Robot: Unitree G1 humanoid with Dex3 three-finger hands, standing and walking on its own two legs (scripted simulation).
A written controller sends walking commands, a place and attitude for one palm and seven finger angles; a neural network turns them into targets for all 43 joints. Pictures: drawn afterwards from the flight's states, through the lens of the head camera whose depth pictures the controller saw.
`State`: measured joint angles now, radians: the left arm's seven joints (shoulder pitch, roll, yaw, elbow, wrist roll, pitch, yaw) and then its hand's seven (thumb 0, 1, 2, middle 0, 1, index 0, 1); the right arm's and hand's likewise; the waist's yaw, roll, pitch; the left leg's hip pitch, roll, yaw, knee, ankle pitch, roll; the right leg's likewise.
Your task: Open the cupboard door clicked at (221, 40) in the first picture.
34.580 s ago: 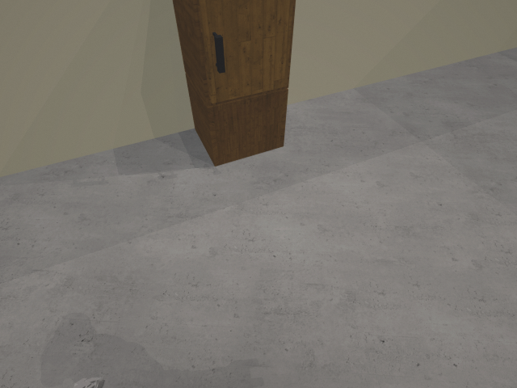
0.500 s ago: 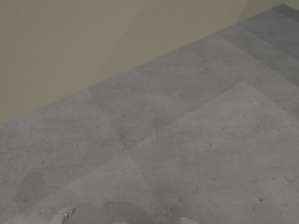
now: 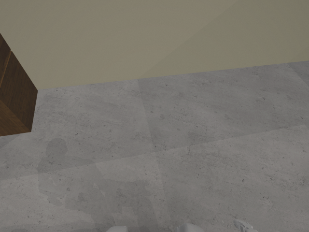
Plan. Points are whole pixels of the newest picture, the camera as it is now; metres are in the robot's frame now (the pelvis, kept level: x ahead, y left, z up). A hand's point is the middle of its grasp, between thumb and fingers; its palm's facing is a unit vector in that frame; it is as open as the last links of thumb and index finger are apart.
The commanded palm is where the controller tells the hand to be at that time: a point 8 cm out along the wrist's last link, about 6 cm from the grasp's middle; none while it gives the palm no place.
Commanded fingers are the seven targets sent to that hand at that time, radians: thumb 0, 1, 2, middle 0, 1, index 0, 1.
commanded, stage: turn to face it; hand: left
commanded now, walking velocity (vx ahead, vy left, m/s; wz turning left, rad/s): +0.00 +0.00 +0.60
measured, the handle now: out of the picture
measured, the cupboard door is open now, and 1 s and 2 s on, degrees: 40 40 40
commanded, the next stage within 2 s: take the last steps up to it in 1.48 s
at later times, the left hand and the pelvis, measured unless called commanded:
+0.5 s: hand out of the picture +0.04 +0.15 -0.14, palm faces +0.27 -0.93 -0.25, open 7.4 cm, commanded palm none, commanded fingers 0.00 0.90 0.90 -0.20 -0.30 -0.20 -0.30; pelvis +0.01 -0.05 +0.01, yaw +17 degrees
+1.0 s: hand out of the picture -0.01 +0.21 -0.15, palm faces +0.56 -0.79 -0.26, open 7.4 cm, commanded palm none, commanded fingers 0.00 0.90 0.90 -0.20 -0.30 -0.20 -0.30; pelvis +0.02 -0.04 +0.01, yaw +34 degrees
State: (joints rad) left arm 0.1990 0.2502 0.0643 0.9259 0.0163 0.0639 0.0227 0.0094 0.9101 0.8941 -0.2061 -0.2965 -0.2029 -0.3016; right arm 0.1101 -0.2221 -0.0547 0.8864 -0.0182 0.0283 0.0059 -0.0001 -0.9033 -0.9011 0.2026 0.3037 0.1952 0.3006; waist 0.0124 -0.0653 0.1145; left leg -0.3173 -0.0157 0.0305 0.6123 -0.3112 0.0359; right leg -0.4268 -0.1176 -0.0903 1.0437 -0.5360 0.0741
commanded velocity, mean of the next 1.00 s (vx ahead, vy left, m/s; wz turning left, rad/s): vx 0.00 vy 0.00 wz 0.60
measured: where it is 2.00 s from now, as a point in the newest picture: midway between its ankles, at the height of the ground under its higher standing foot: outside the picture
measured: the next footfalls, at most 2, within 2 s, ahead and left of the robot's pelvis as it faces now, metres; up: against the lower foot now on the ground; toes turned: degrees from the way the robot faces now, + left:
right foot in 0.28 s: +0.06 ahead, -0.16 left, +0.00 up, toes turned +7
left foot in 0.66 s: +0.01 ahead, +0.08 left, +0.00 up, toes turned +28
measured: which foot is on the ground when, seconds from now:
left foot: down 0.00-0.28, up 0.30-0.64, down 0.66-1.00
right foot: up 0.00-0.26, down 0.28-0.66, up 0.68-1.00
